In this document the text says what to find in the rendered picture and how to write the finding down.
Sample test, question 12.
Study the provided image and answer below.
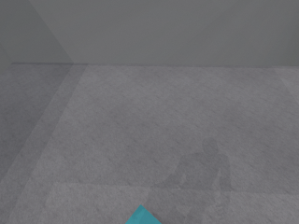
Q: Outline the carton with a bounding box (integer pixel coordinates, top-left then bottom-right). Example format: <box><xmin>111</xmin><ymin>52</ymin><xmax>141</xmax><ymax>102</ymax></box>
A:
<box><xmin>125</xmin><ymin>204</ymin><xmax>162</xmax><ymax>224</ymax></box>

